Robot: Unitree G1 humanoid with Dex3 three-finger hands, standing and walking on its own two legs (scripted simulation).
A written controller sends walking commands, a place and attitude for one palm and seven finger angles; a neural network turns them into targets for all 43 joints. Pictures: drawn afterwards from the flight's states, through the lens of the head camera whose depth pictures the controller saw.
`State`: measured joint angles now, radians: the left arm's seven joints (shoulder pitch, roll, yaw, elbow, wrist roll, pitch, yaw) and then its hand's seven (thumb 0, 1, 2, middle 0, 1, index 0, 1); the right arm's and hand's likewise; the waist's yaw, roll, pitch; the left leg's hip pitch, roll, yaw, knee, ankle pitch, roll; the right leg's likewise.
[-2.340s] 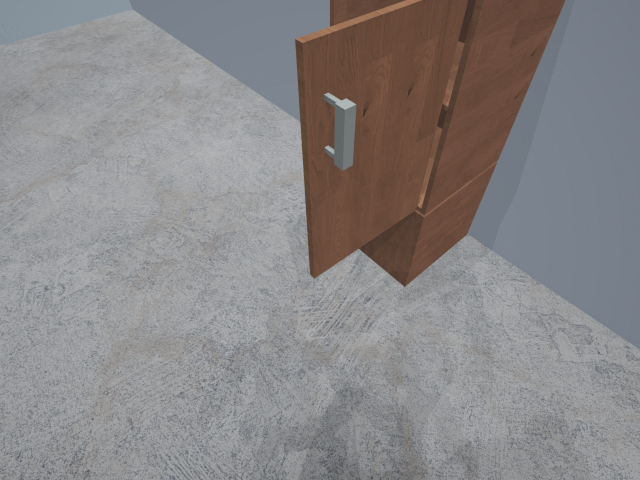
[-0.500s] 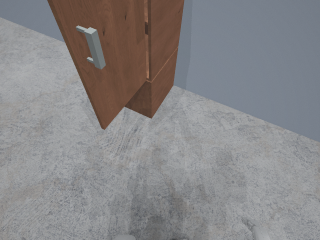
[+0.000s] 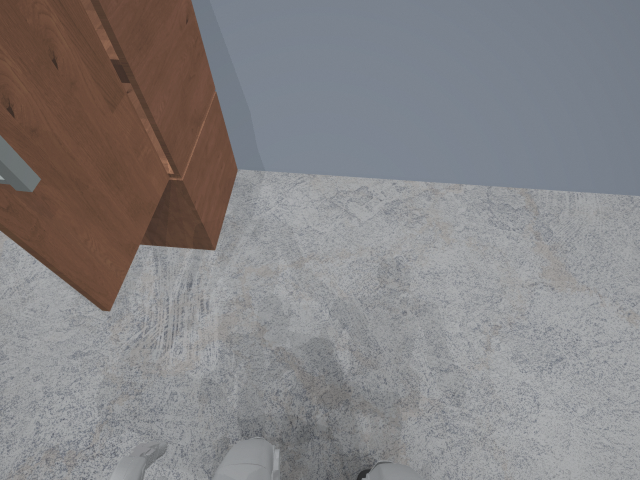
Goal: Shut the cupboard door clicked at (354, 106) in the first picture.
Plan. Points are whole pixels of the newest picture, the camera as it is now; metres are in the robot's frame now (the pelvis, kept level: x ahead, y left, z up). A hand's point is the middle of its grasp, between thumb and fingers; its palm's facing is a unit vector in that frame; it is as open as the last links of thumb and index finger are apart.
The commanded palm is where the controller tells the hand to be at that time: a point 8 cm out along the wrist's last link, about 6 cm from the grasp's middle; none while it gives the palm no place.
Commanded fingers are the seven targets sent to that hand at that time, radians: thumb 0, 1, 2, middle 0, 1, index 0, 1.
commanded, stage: walk around to get in front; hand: left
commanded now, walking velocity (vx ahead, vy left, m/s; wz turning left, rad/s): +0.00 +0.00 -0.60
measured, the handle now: out of the picture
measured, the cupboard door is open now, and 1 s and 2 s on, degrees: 88 88 88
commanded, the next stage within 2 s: none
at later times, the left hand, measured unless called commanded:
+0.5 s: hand (231, 426) +0.19 +0.15 -0.15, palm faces -0.30 -0.92 -0.27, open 7.4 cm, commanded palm none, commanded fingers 0.00 0.90 0.90 -0.20 -0.30 -0.20 -0.30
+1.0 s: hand (281, 394) +0.24 +0.08 -0.16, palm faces -0.55 -0.80 -0.22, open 7.4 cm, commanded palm none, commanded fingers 0.00 0.90 0.90 -0.20 -0.30 -0.20 -0.30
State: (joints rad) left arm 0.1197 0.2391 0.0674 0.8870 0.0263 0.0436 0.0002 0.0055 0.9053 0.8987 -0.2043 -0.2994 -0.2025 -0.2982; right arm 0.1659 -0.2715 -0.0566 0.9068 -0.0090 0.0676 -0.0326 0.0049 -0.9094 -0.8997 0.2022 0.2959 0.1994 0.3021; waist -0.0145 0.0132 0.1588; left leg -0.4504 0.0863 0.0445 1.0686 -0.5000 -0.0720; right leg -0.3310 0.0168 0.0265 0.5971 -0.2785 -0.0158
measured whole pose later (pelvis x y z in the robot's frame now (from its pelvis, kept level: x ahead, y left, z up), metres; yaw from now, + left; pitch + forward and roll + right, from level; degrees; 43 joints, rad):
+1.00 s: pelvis +0.03 -0.04 +0.00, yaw -36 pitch +2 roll -1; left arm 0.13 0.24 0.08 0.89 0.02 0.06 -0.05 0.01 0.91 0.90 -0.20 -0.30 -0.20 -0.30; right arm 0.21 -0.22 -0.03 0.87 -0.04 0.02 -0.03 0.00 -0.90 -0.90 0.21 0.30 0.20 0.30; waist 0.01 0.02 0.12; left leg -0.25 0.18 0.17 0.56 -0.32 -0.07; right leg -0.38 -0.02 -0.08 0.77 -0.44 0.03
